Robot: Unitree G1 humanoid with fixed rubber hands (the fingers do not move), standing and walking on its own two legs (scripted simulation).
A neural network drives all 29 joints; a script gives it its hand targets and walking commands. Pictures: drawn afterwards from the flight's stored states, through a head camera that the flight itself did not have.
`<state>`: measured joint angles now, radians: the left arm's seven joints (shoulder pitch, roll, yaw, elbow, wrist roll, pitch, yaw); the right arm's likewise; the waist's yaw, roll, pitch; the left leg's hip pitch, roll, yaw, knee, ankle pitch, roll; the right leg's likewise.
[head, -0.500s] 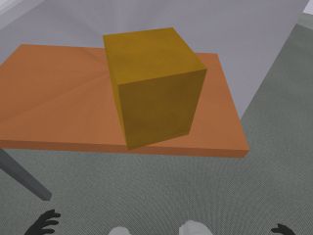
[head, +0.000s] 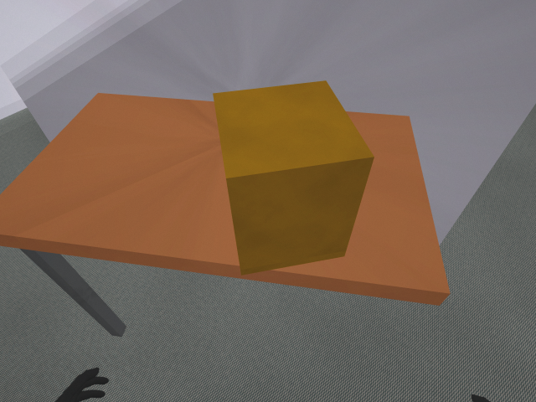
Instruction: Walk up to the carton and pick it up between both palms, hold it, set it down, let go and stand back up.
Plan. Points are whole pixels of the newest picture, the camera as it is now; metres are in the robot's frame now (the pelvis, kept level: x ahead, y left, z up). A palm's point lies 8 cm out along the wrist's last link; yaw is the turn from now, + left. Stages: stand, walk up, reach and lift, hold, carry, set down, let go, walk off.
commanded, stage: walk up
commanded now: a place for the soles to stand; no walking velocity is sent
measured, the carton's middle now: (282, 180) +0.48 +0.00 +0.06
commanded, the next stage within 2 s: none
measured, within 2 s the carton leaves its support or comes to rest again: neither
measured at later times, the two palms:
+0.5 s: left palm out of the picture +0.09 +0.36 -0.10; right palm out of the picture +0.13 -0.27 -0.09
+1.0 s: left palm (47, 397) +0.16 +0.36 -0.09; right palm (454, 389) +0.18 -0.27 -0.11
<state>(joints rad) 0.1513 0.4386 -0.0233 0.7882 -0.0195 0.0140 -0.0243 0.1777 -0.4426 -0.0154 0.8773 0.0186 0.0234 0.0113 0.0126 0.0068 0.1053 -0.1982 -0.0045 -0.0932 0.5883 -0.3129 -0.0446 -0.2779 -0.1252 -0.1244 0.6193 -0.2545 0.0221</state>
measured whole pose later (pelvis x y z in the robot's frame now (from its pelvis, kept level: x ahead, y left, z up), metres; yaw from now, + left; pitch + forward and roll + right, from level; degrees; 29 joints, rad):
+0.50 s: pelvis +0.04 +0.03 +0.01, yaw +2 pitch -2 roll -1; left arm 0.22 0.42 0.04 0.94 0.00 0.00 0.00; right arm 0.15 -0.37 -0.04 1.01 0.01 0.01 0.03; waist 0.03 -0.01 0.07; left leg -0.14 -0.03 -0.11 0.50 -0.31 0.01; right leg -0.17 -0.14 -0.15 0.44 -0.22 0.04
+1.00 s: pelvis +0.09 +0.04 +0.00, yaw +3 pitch -3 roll -1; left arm 0.16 0.38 0.05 0.91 0.03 -0.01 0.05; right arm 0.13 -0.39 -0.06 1.00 -0.03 0.06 -0.01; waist 0.01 0.03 0.13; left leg -0.26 -0.02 -0.06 0.83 -0.56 -0.01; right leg -0.12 -0.13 -0.12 0.51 -0.33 0.06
